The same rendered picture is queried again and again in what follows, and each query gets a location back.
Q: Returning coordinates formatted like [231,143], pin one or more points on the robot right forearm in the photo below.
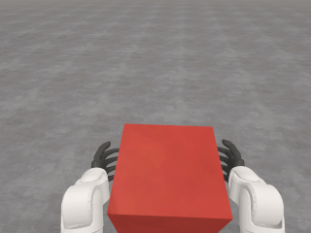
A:
[260,205]

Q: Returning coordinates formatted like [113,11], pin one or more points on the right robot hand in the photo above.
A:
[233,158]

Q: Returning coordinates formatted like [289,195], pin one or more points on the carton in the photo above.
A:
[168,179]

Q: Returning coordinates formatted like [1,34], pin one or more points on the left robot hand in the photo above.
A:
[100,161]

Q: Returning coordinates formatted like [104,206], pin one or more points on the robot left forearm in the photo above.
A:
[82,203]

